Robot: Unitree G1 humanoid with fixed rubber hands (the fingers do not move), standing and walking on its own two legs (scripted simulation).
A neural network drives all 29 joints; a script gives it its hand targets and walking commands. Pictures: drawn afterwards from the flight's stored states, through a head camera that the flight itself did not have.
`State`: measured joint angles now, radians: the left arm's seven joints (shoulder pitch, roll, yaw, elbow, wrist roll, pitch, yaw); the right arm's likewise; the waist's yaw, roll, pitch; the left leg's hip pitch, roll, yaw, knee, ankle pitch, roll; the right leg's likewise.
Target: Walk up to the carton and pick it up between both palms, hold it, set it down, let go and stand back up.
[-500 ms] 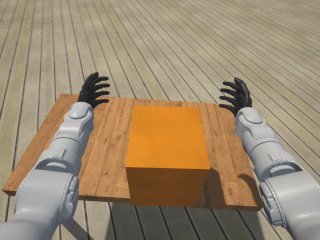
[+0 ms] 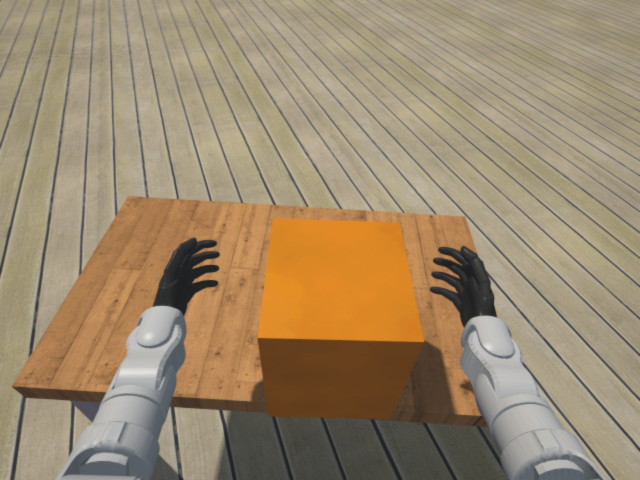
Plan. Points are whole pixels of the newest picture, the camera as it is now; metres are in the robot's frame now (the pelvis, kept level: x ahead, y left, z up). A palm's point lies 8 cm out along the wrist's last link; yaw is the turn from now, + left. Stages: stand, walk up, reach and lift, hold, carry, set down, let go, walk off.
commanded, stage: set down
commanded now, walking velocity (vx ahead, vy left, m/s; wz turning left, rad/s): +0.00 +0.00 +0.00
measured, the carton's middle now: (332, 321) +0.40 +0.00 -0.07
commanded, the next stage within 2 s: none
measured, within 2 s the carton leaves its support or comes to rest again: neither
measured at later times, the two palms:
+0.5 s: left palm (166, 374) +0.27 +0.21 -0.01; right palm (483, 383) +0.28 -0.19 -0.01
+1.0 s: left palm (149, 440) +0.21 +0.22 -0.05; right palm (484, 448) +0.21 -0.19 -0.04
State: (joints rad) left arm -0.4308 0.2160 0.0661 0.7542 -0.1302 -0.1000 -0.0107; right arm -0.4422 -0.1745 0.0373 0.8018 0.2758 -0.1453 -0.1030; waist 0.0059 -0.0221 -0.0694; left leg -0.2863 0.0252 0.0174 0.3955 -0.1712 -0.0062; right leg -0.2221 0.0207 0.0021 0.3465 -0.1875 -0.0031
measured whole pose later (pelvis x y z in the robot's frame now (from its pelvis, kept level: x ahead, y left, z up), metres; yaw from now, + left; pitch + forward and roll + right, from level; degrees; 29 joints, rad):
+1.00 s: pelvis +0.01 +0.00 -0.01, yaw +0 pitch -2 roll +0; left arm 0.09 0.23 -0.06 0.72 -0.18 -0.48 0.02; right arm 0.08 -0.11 0.04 0.80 0.15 -0.56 -0.02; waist 0.03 -0.02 0.02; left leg -0.20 0.02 0.02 0.49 -0.25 -0.01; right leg -0.16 0.01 0.01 0.47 -0.29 -0.01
